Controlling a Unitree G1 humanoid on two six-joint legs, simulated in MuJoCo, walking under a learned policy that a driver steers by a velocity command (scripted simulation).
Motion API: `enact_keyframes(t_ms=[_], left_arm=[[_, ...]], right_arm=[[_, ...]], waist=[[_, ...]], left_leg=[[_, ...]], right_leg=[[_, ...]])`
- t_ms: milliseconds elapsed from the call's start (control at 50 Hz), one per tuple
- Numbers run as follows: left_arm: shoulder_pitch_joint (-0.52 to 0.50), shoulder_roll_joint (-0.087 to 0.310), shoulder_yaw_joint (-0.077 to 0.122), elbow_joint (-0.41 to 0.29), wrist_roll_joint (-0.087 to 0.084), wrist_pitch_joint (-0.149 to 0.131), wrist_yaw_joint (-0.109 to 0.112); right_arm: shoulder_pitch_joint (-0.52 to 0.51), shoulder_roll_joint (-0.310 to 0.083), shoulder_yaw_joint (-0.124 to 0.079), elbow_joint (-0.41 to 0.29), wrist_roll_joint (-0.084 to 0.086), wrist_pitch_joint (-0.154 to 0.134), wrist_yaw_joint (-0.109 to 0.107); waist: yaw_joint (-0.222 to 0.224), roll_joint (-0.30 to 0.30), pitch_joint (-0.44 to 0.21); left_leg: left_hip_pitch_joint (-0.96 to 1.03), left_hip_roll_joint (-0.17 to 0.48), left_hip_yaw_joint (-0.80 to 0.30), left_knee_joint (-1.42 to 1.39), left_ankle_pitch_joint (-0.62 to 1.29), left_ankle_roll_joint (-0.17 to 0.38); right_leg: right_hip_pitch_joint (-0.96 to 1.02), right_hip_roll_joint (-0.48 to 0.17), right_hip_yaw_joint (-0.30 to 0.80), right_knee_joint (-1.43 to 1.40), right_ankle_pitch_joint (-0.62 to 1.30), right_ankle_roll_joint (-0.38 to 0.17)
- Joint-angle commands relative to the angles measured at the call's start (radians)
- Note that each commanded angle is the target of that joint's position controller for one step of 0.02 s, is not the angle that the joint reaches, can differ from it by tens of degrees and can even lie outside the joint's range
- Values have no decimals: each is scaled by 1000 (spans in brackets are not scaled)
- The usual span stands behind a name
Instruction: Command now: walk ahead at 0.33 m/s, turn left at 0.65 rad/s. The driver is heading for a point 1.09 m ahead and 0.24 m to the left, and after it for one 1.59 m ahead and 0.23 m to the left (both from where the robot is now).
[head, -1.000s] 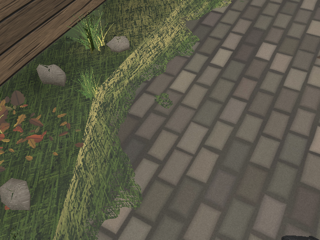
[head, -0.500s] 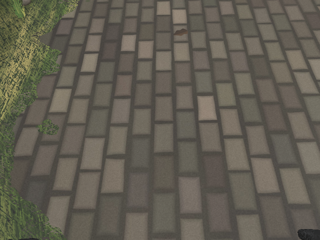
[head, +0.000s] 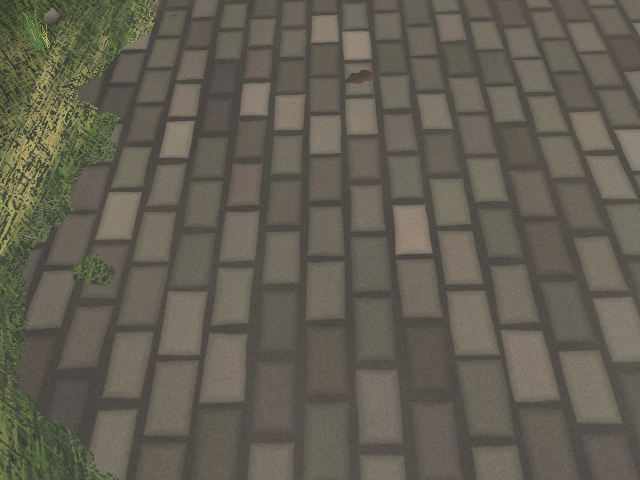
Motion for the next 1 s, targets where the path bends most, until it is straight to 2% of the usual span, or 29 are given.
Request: enact_keyframes(t_ms=[20, 80, 140, 160, 220, 280, 320, 340, 360, 380, 400, 420, 440, 460, 500, 540, 620, 700, 740, 780, 820, 840, 860, 880, 900, 920, 940, 960, 1000], left_arm=[[61, 163, 52, -37, -11, -51, 8], [117, 168, 60, -16, 0, -79, 0], [128, 195, 71, 3, -2, -91, -11], [177, 186, 59, 35, 55, -89, -28], [170, 205, 64, 49, 49, -99, -31], [196, 232, 70, 79, 50, -87, -30], [202, 259, 72, 98, 42, -76, -33], [193, 283, 74, 102, 31, -66, -38], [169, 287, 68, 83, 23, -61, -43], [166, 127, 24, 9, 38, -69, -60], [32, 142, 20, -74, 53, -92, -69], [-81, 195, 27, -107, 52, -99, -71], [-26, 176, 15, -86, 46, -110, -69], [31, 172, 9, -50, 52, -111, -63], [155, 156, -2, 12, 64, -78, -69], [136, 145, -6, 32, 55, -47, -77], [-73, 117, -20, -11, 18, -44, -89], [-160, 76, -39, -14, -5, -59, -110], [-120, 94, -37, 14, -7, -62, -112], [-27, 135, -27, 55, -5, -53, -105], [272, 215, 6, 153, 0, -40, -92], [503, 255, 32, 218, -3, -39, -82], [585, 271, 46, 265, -6, -34, -68], [413, 296, 49, 236, 16, -31, -59], [322, 269, 51, 186, 6, -31, -58], [282, 209, 45, 176, 4, -32, -52], [241, 174, 36, 180, 8, -36, -52], [230, 173, 31, 186, 9, -49, -49], [205, 178, 24, 186, 6, -80, -49]], right_arm=[[-116, -69, -15, -128, 2, -13, 12], [-161, -49, -7, -164, 3, -33, 27], [-175, -32, 4, -188, 3, -38, 40], [-225, -55, -2, -190, -115, 3, 86], [-275, -48, 6, -221, -74, 18, 129], [-321, -52, 18, -234, -71, 14, 126], [-234, -69, 14, -208, -71, 11, 102], [-66, -87, 0, -158, -62, 1, 82], [204, -136, -30, -69, -65, -7, 63], [235, -296, -67, -48, -59, -6, 42], [223, -361, -76, -101, -42, -7, 35], [191, -317, -66, -86, -54, -2, 34], [195, -281, -57, -69, -60, -7, 22], [147, -233, -44, -74, -63, -20, 15], [34, -144, -7, -91, -62, -48, 10], [65, -99, 12, -63, -55, -83, 17], [187, -100, 16, -2, -46, -118, 31], [234, -82, 38, 51, -53, -144, 15], [209, -95, 42, 63, -57, -149, 1], [183, -140, 29, 63, -73, -142, -27], [114, -176, 13, 49, -102, -110, -52], [17, -206, 2, 27, -104, -95, -58], [-72, -126, 22, 6, -99, -104, -41], [31, 46, 69, -73, -72, -124, -17], [42, -7, 86, -112, -73, -148, -9], [-13, -71, 84, -107, -88, -163, 3], [-29, -80, 86, -105, -97, -165, 8], [-46, -67, 93, -115, -115, -147, 9], [-58, -42, 110, -131, -129, -97, 12]], waist=[[87, -202, 0], [112, -156, 15], [104, -153, 46], [108, -113, 62], [100, -188, 107], [96, -164, 121], [35, -162, 50], [-57, -133, -52], [-190, -58, -210], [-143, 260, -227], [-155, 246, -325], [-154, 102, -193], [-103, 71, -116], [-40, -1, -54], [55, 28, -47], [58, 5, 0], [-15, -24, 112], [-30, -23, 110], [12, -1, 58], [74, 64, -37], [227, 83, -161], [359, 60, -189], [372, -111, -145], [129, -370, -159], [128, -230, -232], [103, -35, -117], [43, 69, -21], [8, 86, 41], [-43, 69, 114]], left_leg=[[-349, 91, -16, 135, 97, -13], [-402, 108, -14, 72, 172, -7], [-395, 129, -9, 7, 215, -2], [-342, 100, 44, -13, 206, 19], [-274, 122, 79, -105, 227, 69], [-221, 102, 134, -199, 122, 134], [-14, -5, 222, -245, 6, 192], [200, -87, 250, -270, -2, 218], [582, -134, 192, -323, 39, 249], [810, 116, -259, -538, -299, 301], [829, 237, -784, -783, -547, 363], [797, 251, -732, -808, -393, 346], [698, 250, -654, -787, -247, 352], [551, 199, -533, -768, -116, 326], [357, 125, -365, -795, -27, 295], [288, 101, -295, -849, 66, 288], [374, 77, -128, -941, 451, 203], [462, 87, 51, -999, 860, 121], [545, 100, 115, -969, 1205, 77], [657, 142, 145, -827, 1592, 42], [657, 167, 161, -415, 1807, 20], [528, 140, 169, -17, 1705, 20], [212, -28, 162, 448, 729, 46], [-297, -157, 16, 776, -88, -4], [-393, -101, -139, 722, -19, 25], [-360, -31, -158, 593, 87, 55], [-291, 9, -127, 470, 130, 68], [-245, 34, -117, 409, 113, 53], [-142, 85, -67, 223, 102, 16]], right_leg=[[223, -293, 265, -285, -257, -152], [287, -309, 188, -314, -187, -146], [273, -326, 92, -334, -135, -141], [212, -315, 15, -344, -147, -113], [150, -322, -83, -366, -159, -78], [200, -334, -166, -333, -65, -70], [201, -321, -248, -136, 481, -59], [167, -306, -286, 125, 826, -60], [-31, -274, -298, 484, 847, -31], [-456, -133, -267, 829, -29, 32], [-639, -10, -6, 1019, -229, 56], [-761, -51, 72, 1051, -119, 39], [-748, -87, 58, 1001, -57, 27], [-658, -134, 59, 915, -8, 25], [-486, -170, 53, 816, 41, 27], [-479, -177, 25, 760, 89, 32], [-611, -144, -37, 542, 275, 1], [-509, -30, -85, 307, 414, -69], [-395, 37, -137, 234, 450, -101], [-267, 106, -172, 235, 388, -120], [-9, 169, -174, 249, 261, -155], [172, 116, -81, 162, 220, -220], [351, 50, 31, 169, 164, -261], [559, -149, 548, 154, 188, -445], [541, -244, 853, -115, -144, -502], [363, -238, 829, -221, -323, -448], [172, -203, 746, -256, -276, -395], [32, -153, 661, -260, -181, -368], [-209, -57, 511, -298, -115, -341]])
